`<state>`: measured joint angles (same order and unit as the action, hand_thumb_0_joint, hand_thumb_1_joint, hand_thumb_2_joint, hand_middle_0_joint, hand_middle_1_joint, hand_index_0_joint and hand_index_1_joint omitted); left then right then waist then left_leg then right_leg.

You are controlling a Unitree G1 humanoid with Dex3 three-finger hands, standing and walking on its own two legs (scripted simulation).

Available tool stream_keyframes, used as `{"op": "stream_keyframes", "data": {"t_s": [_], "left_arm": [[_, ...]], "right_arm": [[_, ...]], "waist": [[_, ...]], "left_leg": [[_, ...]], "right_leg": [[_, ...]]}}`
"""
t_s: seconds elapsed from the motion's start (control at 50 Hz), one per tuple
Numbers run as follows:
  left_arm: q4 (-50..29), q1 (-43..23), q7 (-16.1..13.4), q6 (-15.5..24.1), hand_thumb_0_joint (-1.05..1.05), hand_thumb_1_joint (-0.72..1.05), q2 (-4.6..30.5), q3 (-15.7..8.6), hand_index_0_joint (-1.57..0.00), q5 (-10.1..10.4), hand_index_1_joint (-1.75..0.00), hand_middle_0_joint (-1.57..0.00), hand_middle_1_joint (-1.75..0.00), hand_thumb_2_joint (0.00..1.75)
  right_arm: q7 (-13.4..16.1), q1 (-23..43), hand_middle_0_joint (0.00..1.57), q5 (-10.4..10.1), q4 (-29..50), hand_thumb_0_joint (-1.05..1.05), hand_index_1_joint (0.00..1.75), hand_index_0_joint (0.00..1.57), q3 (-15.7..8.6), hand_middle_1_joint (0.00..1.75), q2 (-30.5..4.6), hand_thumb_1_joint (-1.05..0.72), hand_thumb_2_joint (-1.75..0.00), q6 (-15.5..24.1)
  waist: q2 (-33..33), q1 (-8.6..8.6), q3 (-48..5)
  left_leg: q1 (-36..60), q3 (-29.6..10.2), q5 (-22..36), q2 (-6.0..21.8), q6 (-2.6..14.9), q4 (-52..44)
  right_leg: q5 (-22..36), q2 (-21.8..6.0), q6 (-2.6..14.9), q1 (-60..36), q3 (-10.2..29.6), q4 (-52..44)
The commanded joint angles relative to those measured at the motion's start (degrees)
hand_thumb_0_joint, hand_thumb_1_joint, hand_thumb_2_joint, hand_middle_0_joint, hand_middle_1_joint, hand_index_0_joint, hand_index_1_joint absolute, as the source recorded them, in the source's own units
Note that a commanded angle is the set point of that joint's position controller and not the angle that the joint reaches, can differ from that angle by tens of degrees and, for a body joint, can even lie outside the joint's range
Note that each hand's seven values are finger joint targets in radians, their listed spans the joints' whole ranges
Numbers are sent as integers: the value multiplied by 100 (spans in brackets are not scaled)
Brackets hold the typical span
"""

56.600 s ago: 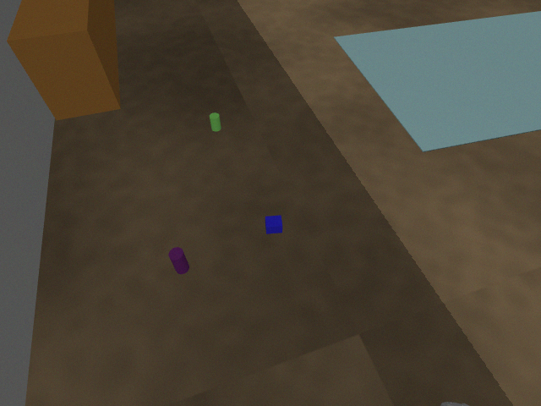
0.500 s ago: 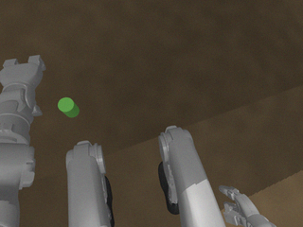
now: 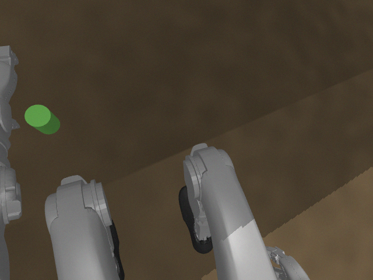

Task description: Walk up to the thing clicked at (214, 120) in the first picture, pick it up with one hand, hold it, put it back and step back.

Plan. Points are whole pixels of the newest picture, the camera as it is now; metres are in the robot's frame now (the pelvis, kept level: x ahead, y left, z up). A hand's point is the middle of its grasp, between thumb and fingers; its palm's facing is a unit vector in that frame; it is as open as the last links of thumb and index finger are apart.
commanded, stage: home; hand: left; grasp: from above
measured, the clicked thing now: (43, 120) +0.50 +0.24 -0.29
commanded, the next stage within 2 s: none
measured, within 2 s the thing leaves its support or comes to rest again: neither
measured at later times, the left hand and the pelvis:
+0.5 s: hand out of the picture +0.37 +0.25 +0.03, palm faces -0.31 -0.54 -0.79, open 8.5 cm; pelvis +0.01 +0.00 +0.14, yaw +3 degrees
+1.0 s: hand out of the picture +0.26 +0.21 +0.24, palm faces +0.07 -0.94 -0.32, open 7.4 cm; pelvis +0.05 +0.00 +0.32, yaw +6 degrees
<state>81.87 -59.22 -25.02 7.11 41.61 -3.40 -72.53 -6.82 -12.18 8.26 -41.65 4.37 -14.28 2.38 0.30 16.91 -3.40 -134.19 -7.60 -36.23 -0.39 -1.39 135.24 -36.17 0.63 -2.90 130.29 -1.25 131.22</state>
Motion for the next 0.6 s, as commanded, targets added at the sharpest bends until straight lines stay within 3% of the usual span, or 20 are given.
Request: {"op": "stream_keyframes", "data": {"t_s": [0.0, 0.02, 0.08, 0.14, 0.16, 0.2, 0.26, 0.3, 0.32, 0.36, 0.38, 0.46, 0.5, 0.58], "left_arm": [[-1129, -2139, 19, -390, 0, -47, 1298, -70, -12, 452, -96, -11, -97, 95], [-895, -1985, 157, -465, 0, -39, 1142, 22, -20, 549, -88, -19, -89, 87], [-997, -1530, 634, -593, 0, -15, 835, 84, -22, 903, -67, -24, -65, 92], [-1515, -921, 1123, -628, 0, 5, 921, 6, -19, 1200, -49, -21, -48, 80], [-1570, -417, 1302, -663, 0, 13, 732, 17, -19, 1374, -44, -20, -43, 78], [-2630, 47, 1567, -660, 0, 29, 600, -93, -18, 1812, -36, -19, -35, 77], [-4047, 1012, 1874, -739, 0, 53, 239, -133, -18, 2468, -27, -18, -27, 79], [-4919, 1290, 1967, -799, 0, 69, 229, -291, -20, 2858, -30, -20, -30, 89], [-5546, 1222, 1980, -800, 0, 77, 163, -275, -20, 3029, -30, -20, -30, 90], [-5828, 1587, 1961, -886, 0, 90, -126, -196, -20, 3296, -30, -20, -30, 90], [-5811, 1917, 1946, -932, 0, 90, -299, -156, -20, 3440, -30, -20, -30, 90], [-6387, 2464, 1882, -1152, 0, 90, -655, 15, -20, 3971, -30, -20, -30, 90], [-6446, 2908, 1912, -1319, 0, 90, -997, 260, -20, 4283, -30, -20, -30, 90], [-6840, 3703, 1950, -1606, 0, 90, -1138, 227, -20, 4925, -30, -20, -30, 90]], "right_arm": [[59, -1200, 20, -111, 78, 0, 30, 20, -562, 30, -1548, -90, -90, 9], [59, -1204, 20, -145, 18, 0, 30, 20, -568, 30, -1503, -88, -90, -13], [69, -1304, 20, -263, 82, 0, 30, 20, -630, 30, -1473, -88, -90, -106], [68, -1313, 20, -394, 283, 0, 30, 20, -696, 30, -1454, -89, -90, -247], [64, -1318, 20, -442, 394, 0, 30, 20, -710, 30, -1444, -89, -90, -288], [75, -1240, 20, -547, 624, 0, 30, 20, -799, 30, -1433, -90, -90, -372], [132, -969, 20, -670, 937, 0, 30, 20, -894, 30, -1397, -90, -90, -447], [194, -741, 20, -722, 1063, 0, 30, 20, -948, 30, -1351, -90, -90, -488], [239, -623, 20, -751, 1106, 0, 30, 20, -984, 30, -1264, -90, -90, -492], [336, -476, 20, -788, 1127, 0, 30, 20, -999, 30, -1150, -90, -90, -474], [385, -424, 20, -805, 1104, 0, 30, 20, -998, 30, -1129, -90, -90, -449], [560, -238, 20, -860, 1143, 0, 30, 20, -1004, 30, -1034, -90, -90, -286], [642, -72, 20, -884, 1157, 0, 30, 20, -976, 30, -1005, -90, -90, -164], [803, 246, 20, -950, 1238, 0, 30, 20, -916, 30, -995, -90, -90, 74]], "waist": [[2106, -204, -5068], [1820, -174, -4773], [1525, -267, -4496], [1125, -519, -4589], [914, -585, -4477], [1058, -825, -4654], [987, -981, -4719], [989, -1079, -4656], [1143, -1127, -4876], [965, -1075, -4613], [844, -1063, -4293], [856, -1079, -3927], [827, -1059, -3647], [788, -1140, -3229]], "left_leg": [[3712, 727, 737, -17, 271, -1673], [3529, 716, 740, -19, 294, -1661], [3463, 632, 859, -27, 299, -1893], [3502, 648, 1043, -38, 346, -2089], [3521, 638, 1095, -48, 354, -2193], [3868, 616, 1096, -57, 318, -2520], [4309, 481, 1091, -46, 278, -2972], [4646, 391, 1043, -6, 255, -3228], [4929, 365, 1070, 23, 246, -3363], [5088, 358, 901, 52, 264, -3568], [5136, 351, 796, 56, 263, -3707], [5662, 391, 311, 80, 255, -4387], [5954, 338, 157, 103, 228, -4716], [6475, 204, -164, 115, 209, -5357]], "right_leg": [[1079, 144, 507, -2694, -609, -1656], [1086, 162, 502, -2639, -618, -1676], [1115, 151, 510, -2755, -636, -1791], [1263, 158, 471, -3375, -552, -2068], [1309, 135, 453, -3536, -529, -2175], [1242, 99, 484, -3751, -489, -2403], [1221, 63, 493, -3968, -474, -2735], [1188, 52, 498, -3999, -426, -2928], [1236, 51, 492, -4133, -395, -2996], [1138, 45, 472, -4304, -356, -3290], [1047, 26, 468, -4310, -332, -3452], [634, 4, 439, -4771, -239, -4144], [523, 3, 427, -4926, -232, -4399], [294, -9, 416, -5290, -196, -4917]]}}
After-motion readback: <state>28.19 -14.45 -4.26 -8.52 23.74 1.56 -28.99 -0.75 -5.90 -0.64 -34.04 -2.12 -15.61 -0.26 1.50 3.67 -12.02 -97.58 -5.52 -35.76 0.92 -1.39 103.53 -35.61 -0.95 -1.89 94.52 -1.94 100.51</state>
